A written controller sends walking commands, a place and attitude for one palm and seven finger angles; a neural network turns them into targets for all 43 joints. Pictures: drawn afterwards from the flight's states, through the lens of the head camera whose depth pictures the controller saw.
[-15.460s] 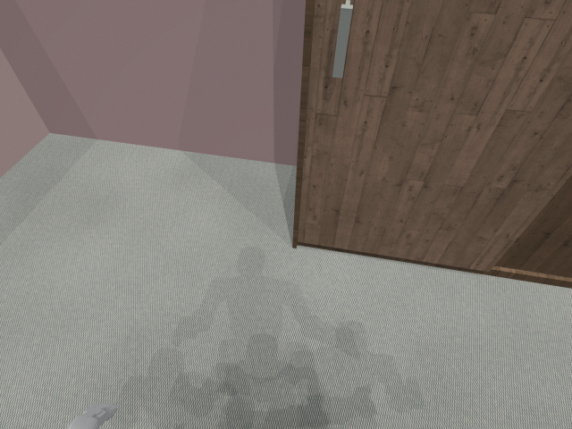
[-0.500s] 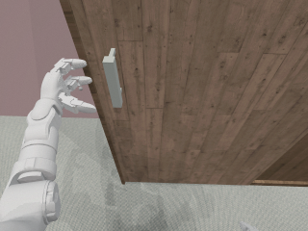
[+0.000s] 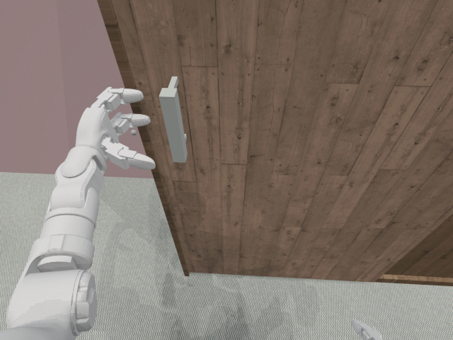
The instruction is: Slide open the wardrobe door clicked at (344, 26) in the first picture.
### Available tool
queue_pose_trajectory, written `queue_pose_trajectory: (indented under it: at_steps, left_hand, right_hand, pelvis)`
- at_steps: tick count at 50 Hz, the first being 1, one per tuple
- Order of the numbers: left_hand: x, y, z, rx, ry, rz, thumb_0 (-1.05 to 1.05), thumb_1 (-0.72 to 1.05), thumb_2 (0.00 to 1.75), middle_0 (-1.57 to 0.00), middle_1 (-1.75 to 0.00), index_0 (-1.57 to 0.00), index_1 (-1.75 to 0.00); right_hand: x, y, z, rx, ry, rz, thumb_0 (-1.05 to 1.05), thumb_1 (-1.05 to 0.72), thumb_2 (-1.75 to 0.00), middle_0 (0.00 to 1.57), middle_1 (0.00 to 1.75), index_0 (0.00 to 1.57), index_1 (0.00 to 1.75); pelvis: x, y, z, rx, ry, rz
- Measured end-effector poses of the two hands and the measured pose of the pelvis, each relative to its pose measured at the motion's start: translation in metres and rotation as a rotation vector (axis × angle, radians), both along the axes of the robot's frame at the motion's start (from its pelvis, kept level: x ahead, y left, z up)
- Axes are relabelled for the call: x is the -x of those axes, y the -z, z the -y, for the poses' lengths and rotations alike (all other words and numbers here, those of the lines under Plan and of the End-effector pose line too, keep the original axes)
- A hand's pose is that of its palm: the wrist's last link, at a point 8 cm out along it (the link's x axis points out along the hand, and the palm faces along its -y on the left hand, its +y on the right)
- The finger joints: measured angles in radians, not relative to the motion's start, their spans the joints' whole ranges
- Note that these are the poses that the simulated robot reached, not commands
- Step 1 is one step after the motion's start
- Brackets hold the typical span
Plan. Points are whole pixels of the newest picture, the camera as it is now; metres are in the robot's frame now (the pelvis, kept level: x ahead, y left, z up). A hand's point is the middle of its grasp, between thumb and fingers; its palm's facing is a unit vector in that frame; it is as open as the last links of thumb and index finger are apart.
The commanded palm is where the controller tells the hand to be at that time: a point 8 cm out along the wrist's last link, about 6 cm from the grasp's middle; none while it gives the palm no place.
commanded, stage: move the hooked fingers beside the handle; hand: left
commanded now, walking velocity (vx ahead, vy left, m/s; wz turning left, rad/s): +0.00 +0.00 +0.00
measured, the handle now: (177, 121) +0.47 +0.11 +0.15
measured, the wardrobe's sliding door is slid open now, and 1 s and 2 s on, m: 0.00 0.00 0.00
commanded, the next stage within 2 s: feel for the door with the fingertips in 0.94 s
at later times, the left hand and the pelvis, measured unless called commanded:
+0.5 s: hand (132, 138) +0.42 +0.18 +0.14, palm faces -0.02 -1.00 +0.00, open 14.0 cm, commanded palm +0.40 +0.23 +0.15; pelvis +0.00 +0.00 +0.00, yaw +0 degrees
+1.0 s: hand (130, 137) +0.42 +0.18 +0.15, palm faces -0.01 -1.00 +0.00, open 14.0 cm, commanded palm +0.39 +0.24 +0.15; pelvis +0.00 +0.00 +0.00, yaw +0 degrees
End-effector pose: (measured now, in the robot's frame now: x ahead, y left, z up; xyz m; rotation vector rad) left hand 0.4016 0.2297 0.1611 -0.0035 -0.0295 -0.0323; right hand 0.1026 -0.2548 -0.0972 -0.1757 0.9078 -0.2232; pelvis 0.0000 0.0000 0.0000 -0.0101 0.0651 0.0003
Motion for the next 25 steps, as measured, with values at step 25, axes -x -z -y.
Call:
queue_pose_trajectory:
  at_steps: [25]
  left_hand:
    - [-0.003, 0.016, -0.007, 0.000, -0.009, -0.040, -0.02, -0.50, 0.29, -0.30, -1.20, -0.30, -1.20]
  right_hand:
    - [0.030, 0.006, 0.014, 0.022, 0.035, -0.076, 0.01, -0.90, -0.90, 0.20, 0.30, 0.20, 0.30]
  pelvis:
    - [0.005, 0.002, 0.005, 0.001, 0.001, -0.016]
